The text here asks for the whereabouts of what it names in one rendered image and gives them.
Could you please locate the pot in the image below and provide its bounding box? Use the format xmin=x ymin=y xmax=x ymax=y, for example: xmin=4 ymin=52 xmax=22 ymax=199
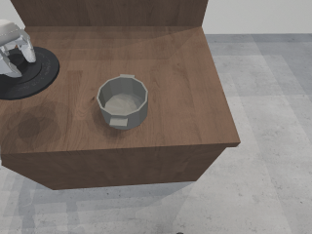
xmin=97 ymin=74 xmax=148 ymax=130

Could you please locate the table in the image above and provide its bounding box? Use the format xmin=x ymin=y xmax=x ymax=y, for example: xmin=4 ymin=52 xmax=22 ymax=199
xmin=0 ymin=0 xmax=241 ymax=190

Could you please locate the left robot hand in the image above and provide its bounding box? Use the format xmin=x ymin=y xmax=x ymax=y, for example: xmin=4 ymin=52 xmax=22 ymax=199
xmin=0 ymin=19 xmax=36 ymax=78

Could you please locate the knob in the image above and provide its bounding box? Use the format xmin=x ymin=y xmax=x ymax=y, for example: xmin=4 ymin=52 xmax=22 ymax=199
xmin=7 ymin=54 xmax=28 ymax=71

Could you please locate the lid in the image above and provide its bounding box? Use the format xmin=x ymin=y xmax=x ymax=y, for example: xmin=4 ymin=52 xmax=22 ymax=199
xmin=0 ymin=46 xmax=60 ymax=100

